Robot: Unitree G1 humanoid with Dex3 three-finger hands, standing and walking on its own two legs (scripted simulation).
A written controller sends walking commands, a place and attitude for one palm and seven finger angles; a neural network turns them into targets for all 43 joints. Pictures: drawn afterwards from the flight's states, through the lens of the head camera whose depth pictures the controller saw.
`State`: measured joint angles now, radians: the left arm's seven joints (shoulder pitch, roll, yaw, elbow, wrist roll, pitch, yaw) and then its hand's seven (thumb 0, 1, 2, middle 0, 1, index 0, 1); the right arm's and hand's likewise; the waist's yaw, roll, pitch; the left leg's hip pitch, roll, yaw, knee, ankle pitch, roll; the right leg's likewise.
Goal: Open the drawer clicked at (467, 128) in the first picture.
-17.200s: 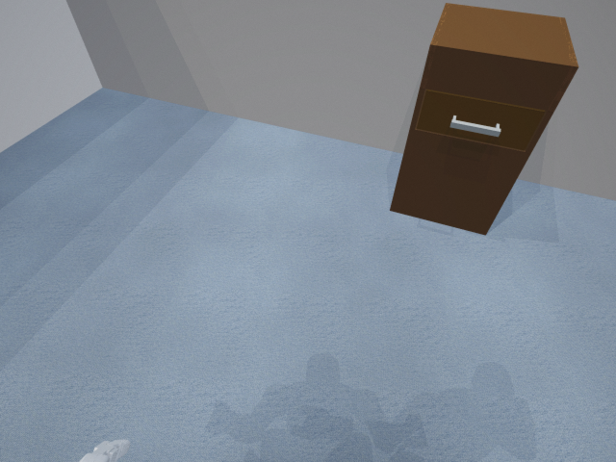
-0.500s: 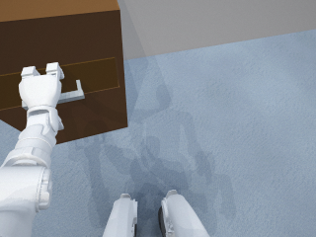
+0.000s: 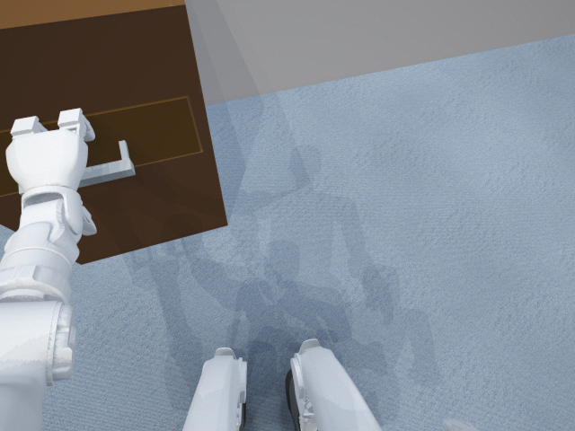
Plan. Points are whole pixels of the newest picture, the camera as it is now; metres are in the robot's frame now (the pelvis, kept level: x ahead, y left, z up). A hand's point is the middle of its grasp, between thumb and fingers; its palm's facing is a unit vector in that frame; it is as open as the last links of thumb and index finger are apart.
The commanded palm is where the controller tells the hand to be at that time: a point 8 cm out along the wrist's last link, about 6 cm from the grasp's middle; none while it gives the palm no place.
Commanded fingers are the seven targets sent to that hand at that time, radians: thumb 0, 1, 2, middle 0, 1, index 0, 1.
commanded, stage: move the hooked fingers above the handle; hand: left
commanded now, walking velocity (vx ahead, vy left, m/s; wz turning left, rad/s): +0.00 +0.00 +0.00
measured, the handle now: (77, 167) +0.52 +0.31 -0.10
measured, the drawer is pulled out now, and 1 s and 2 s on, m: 0.00 0.00 0.00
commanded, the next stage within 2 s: none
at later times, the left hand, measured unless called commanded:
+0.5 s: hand (68, 180) +0.47 +0.30 -0.06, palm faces -0.06 -0.05 -1.00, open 13.9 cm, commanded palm +0.46 +0.28 +0.01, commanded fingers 0.00 -0.50 0.30 -0.30 -1.20 -0.30 -1.20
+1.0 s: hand (70, 178) +0.47 +0.29 -0.05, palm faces -0.02 -0.06 -1.00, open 13.9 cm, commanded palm +0.46 +0.28 +0.01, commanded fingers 0.00 -0.50 0.30 -0.30 -1.20 -0.30 -1.20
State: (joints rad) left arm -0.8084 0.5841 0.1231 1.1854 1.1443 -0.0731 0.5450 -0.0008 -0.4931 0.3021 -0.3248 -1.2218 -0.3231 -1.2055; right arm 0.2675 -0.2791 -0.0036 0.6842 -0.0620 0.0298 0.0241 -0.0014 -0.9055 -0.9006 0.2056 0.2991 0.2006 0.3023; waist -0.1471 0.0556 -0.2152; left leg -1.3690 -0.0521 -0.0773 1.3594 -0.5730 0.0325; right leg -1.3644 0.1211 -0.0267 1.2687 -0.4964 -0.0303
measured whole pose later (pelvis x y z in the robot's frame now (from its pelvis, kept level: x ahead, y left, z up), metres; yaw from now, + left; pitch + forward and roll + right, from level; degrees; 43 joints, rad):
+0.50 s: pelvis +0.01 +0.02 +0.01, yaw +0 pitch +33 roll -5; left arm -0.76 0.54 0.11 1.15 1.14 -0.06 0.55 0.00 -0.49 0.30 -0.32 -1.20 -0.32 -1.20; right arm 0.25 -0.25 0.00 0.68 -0.06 0.06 0.04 0.00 -0.91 -0.90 0.21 0.30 0.20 0.30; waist -0.14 0.06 -0.21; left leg -1.32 -0.06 -0.07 1.33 -0.57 0.05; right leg -1.30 0.11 -0.01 1.23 -0.50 -0.01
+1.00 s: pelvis +0.00 +0.02 +0.01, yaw +0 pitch +32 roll -6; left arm -0.77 0.51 0.09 1.15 1.14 -0.04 0.58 0.00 -0.49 0.30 -0.32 -1.20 -0.32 -1.20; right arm 0.25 -0.25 -0.01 0.71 -0.07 0.07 0.05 0.00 -0.91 -0.90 0.21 0.30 0.20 0.30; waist -0.14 0.06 -0.21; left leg -1.31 -0.06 -0.08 1.32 -0.57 0.06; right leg -1.28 0.11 -0.03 1.21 -0.49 0.00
